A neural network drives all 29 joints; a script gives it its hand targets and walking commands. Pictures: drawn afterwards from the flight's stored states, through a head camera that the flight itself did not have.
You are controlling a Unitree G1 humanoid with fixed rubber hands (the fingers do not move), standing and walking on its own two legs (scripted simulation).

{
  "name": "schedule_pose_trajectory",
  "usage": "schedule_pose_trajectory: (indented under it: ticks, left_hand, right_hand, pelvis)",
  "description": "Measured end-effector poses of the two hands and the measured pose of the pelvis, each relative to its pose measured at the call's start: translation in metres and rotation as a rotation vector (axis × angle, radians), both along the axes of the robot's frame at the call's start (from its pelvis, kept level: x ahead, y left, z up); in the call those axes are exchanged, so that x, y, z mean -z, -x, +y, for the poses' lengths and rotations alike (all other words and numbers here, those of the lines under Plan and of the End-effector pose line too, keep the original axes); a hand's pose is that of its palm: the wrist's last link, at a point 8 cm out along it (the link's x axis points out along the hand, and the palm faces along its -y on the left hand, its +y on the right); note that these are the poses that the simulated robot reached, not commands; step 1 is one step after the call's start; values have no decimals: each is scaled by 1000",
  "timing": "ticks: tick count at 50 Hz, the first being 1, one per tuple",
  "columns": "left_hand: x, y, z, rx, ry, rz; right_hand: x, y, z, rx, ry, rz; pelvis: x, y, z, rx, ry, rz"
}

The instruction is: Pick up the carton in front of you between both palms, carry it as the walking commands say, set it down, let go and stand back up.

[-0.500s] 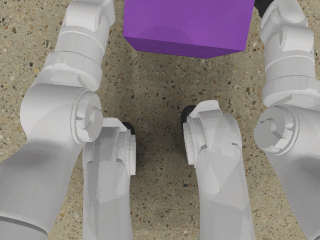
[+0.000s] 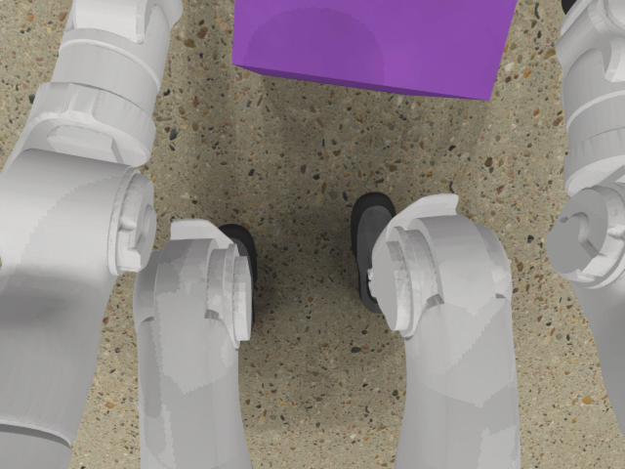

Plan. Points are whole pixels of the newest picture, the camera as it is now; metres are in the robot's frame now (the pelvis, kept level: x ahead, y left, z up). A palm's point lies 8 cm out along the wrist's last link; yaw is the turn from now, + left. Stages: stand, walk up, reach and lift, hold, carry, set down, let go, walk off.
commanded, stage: set down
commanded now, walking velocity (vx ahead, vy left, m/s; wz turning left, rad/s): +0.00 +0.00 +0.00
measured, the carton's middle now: out of the picture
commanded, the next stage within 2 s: let go in 1.06 s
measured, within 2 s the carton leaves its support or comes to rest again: neither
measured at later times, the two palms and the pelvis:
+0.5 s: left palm out of the picture +0.59 +0.06 -0.02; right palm out of the picture +0.50 -0.31 -0.02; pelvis +0.00 +0.00 +0.08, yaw -1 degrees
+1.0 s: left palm out of the picture +0.59 +0.07 +0.12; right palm out of the picture +0.50 -0.31 +0.13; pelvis +0.03 -0.01 +0.22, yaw -1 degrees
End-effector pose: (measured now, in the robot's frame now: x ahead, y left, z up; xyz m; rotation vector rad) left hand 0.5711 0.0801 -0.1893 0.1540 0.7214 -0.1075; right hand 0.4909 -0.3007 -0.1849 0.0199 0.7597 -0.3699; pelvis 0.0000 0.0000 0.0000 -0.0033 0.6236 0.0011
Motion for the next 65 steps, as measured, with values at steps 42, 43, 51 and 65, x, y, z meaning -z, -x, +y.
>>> schedule_pose_trajectory:
  ticks: [42, 43, 51, 65]
  left_hand:
    - [-261, -19, -13, -25, -5, -93]
    - [-268, -19, -13, -25, -5, -93]
    - [-320, -18, -9, -26, -2, -93]
    - [-372, 35, 14, -78, -89, -49]
  right_hand:
    - [-262, -9, -16, -11, -1, -131]
    - [-269, -9, -16, -12, -3, -132]
    - [-318, -9, -14, -21, -7, -138]
    - [-368, 25, -3, -175, 43, -36]
  pelvis:
    - [-172, -20, -5, 49, -33, 196]
    - [-178, -21, -5, 50, -34, 196]
    - [-224, -28, -7, 54, -36, 189]
    - [-294, -49, -16, 51, -37, 117]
